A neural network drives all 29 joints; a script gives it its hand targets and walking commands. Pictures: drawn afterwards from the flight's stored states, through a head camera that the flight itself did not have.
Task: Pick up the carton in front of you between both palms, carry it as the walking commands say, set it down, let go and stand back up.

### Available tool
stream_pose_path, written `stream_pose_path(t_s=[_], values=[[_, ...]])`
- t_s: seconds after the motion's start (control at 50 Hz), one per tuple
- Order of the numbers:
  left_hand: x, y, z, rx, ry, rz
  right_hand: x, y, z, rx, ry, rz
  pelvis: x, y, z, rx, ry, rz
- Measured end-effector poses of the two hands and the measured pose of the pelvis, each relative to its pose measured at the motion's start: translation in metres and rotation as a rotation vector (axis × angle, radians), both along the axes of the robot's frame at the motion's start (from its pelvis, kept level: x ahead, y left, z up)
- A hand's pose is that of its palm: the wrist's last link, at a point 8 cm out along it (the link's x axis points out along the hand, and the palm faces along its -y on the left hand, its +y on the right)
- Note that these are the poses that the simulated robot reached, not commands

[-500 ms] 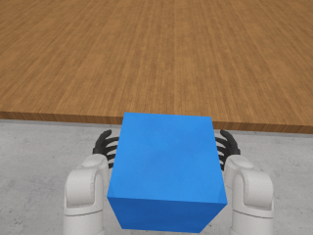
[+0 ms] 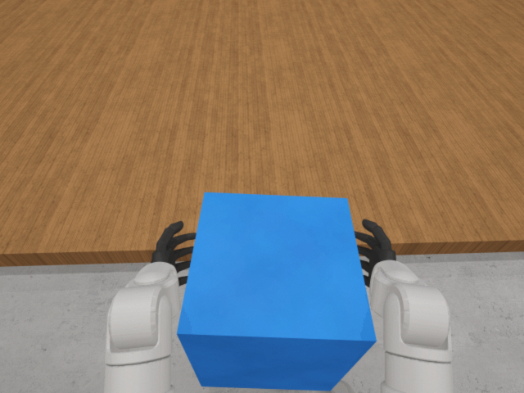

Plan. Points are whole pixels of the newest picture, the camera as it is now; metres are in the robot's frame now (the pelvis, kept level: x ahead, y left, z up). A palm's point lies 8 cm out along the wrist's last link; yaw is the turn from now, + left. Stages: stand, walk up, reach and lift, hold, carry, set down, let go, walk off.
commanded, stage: carry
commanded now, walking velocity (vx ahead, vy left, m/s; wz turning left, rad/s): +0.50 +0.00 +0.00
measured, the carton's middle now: (270, 297) +0.26 -0.01 +0.00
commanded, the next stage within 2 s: none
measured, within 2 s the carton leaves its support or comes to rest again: neither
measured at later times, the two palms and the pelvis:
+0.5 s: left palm (183, 94) +0.61 +0.14 +0.13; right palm (332, 86) +0.64 -0.16 +0.13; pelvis +0.28 -0.03 -0.01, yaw +3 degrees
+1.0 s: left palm (189, 67) +0.77 +0.15 +0.10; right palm (316, 64) +0.78 -0.15 +0.10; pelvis +0.39 -0.01 -0.01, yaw +2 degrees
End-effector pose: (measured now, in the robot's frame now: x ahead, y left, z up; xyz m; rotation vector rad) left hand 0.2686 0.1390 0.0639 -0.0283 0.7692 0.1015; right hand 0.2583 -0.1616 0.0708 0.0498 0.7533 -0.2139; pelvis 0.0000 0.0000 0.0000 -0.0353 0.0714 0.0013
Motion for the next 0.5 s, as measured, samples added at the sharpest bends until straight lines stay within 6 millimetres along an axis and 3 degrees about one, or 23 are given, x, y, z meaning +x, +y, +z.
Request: stream_pose_path(t_s=[0.14,0.26,0.34,0.5], values=[[0.089,0.007,0.017,-0.005,-0.100,0.071,0.109,0.007,0.020,0.002,-0.100,0.062,0.097,-0.010,-0.007,0.005,-0.006,0.018],[0.189,-0.002,0.033,-0.010,-0.220,0.135,0.221,-0.001,0.028,0.039,-0.222,0.094,0.189,-0.028,-0.034,0.020,-0.032,0.052],[0.245,-0.004,0.042,0.026,-0.188,0.152,0.286,-0.002,0.032,0.049,-0.190,0.129,0.221,-0.034,-0.029,0.019,-0.022,0.061],[0.341,0.003,0.066,0.044,-0.159,0.141,0.385,0.005,0.058,0.036,-0.163,0.144,0.277,-0.032,-0.015,0.033,-0.003,0.056]])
